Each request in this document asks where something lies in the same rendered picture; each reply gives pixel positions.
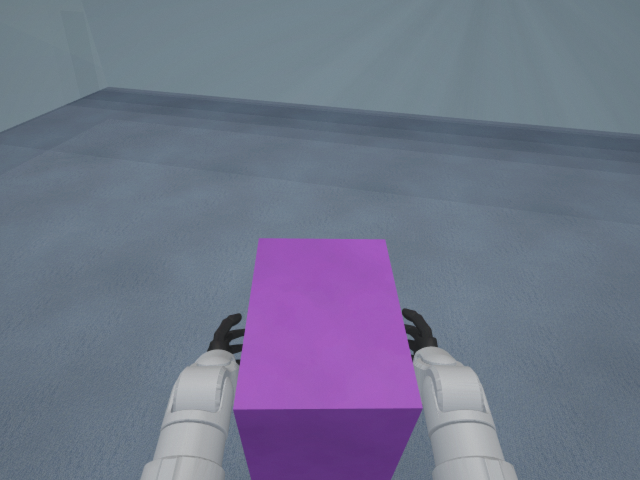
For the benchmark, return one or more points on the left robot forearm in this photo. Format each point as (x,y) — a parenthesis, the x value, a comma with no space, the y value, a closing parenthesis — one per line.
(196,422)

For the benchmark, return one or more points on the carton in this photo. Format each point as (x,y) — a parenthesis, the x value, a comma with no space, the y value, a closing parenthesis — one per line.
(326,387)

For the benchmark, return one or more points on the robot left hand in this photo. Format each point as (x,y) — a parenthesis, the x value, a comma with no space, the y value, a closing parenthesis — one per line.
(223,336)

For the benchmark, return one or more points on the robot right hand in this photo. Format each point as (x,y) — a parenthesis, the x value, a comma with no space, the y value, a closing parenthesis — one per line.
(422,333)

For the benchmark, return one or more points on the right robot forearm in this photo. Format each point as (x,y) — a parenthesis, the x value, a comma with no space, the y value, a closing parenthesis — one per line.
(459,421)

